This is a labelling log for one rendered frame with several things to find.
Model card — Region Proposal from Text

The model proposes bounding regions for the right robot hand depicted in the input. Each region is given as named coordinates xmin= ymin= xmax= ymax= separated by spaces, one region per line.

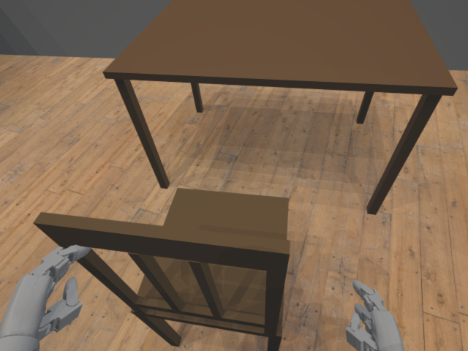
xmin=346 ymin=280 xmax=404 ymax=351

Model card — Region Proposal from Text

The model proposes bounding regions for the chair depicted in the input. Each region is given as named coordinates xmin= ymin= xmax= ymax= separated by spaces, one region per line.
xmin=33 ymin=188 xmax=290 ymax=351

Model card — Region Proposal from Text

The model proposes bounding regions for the left robot hand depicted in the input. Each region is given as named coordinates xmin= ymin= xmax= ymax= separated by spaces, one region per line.
xmin=0 ymin=245 xmax=91 ymax=341

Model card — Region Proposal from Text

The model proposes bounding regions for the table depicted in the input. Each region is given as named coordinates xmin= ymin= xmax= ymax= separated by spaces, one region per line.
xmin=103 ymin=0 xmax=458 ymax=215

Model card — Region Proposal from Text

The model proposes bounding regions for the robot left forearm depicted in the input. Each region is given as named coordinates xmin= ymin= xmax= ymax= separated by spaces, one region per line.
xmin=0 ymin=335 xmax=39 ymax=351

